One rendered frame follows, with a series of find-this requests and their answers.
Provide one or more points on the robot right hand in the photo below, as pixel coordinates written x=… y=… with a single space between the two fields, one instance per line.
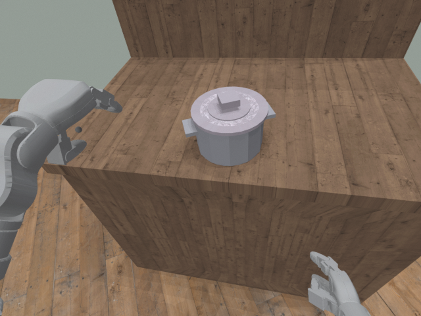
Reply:
x=329 y=295

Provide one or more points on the left robot forearm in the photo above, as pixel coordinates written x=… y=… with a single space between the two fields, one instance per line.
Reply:
x=25 y=142

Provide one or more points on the table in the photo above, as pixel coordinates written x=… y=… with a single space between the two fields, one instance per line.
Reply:
x=339 y=167

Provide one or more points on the robot left hand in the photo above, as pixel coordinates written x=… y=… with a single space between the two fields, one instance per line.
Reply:
x=62 y=103

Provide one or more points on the knob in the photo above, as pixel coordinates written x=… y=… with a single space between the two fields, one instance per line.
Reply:
x=228 y=100

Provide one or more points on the pot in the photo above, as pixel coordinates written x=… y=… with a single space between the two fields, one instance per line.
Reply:
x=227 y=150

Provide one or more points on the right robot forearm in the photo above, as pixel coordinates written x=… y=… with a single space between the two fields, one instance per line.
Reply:
x=352 y=309

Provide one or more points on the lid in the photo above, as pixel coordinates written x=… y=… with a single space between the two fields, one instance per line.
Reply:
x=207 y=114

